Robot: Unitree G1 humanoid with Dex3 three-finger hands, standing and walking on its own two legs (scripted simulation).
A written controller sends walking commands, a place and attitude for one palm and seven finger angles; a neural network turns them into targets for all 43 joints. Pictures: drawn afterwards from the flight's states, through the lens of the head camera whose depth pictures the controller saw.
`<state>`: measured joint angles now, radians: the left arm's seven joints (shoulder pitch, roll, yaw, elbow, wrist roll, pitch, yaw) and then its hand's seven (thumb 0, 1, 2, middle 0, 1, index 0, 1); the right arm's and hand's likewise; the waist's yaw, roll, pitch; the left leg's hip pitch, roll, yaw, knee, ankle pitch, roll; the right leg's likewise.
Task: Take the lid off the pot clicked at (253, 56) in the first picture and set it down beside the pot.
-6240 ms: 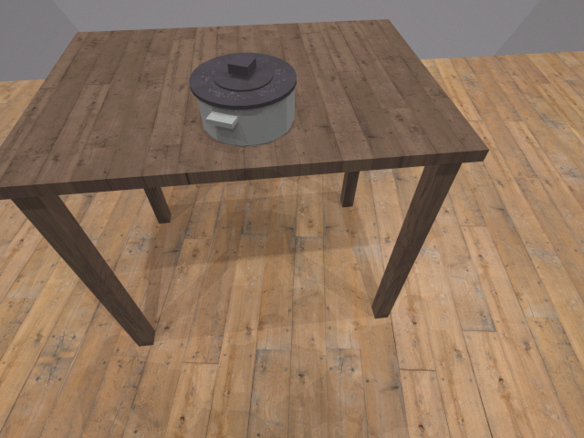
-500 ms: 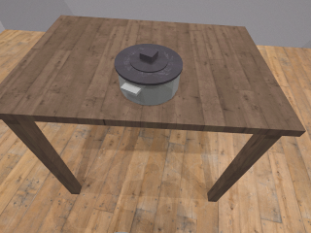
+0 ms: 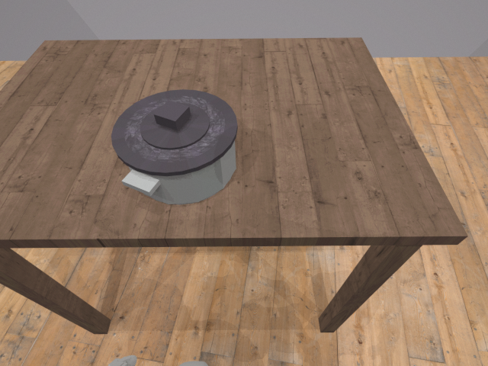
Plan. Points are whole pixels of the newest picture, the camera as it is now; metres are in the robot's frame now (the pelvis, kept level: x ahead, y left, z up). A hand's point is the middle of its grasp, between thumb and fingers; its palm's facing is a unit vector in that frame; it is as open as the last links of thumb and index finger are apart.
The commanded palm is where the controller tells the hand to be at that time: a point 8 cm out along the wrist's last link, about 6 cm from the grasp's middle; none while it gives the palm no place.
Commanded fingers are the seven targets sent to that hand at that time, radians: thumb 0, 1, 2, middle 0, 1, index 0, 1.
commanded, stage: come to a stop and stand still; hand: left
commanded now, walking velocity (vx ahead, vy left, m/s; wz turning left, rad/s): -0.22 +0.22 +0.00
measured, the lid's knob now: (172, 115) +0.46 +0.14 +0.17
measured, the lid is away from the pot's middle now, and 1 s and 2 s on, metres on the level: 0.00 0.00 0.00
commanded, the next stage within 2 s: look again from close up in 1.22 s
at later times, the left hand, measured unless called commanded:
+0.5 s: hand out of the picture +0.06 +0.19 -0.15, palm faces +0.06 -0.95 -0.31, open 7.3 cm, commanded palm none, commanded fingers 0.00 0.90 0.90 -0.20 -0.30 -0.20 -0.30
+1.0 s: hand out of the picture -0.01 +0.18 -0.16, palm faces +0.04 -0.98 -0.19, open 7.3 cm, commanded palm none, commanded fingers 0.00 0.90 0.90 -0.20 -0.30 -0.20 -0.30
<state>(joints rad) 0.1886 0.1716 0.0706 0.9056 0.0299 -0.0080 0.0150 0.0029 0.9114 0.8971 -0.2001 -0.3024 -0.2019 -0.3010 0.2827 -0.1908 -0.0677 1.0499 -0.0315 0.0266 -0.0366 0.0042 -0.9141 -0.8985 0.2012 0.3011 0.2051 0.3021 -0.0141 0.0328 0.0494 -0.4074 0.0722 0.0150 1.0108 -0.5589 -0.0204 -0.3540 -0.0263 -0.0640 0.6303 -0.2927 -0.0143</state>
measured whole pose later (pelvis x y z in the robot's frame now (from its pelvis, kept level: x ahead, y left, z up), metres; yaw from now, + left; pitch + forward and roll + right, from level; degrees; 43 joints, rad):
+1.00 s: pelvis -0.03 +0.00 +0.02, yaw +0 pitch -1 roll +0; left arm 0.28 0.18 0.02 1.06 0.02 0.01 0.03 0.01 0.91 0.90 -0.20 -0.30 -0.21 -0.30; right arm 0.28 -0.14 -0.03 1.09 -0.02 0.01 -0.02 0.01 -0.93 -0.90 0.20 0.30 0.20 0.30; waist 0.00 -0.03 0.00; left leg -0.25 -0.04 0.00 0.44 -0.18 0.04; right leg -0.15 -0.03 0.03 0.42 -0.26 0.04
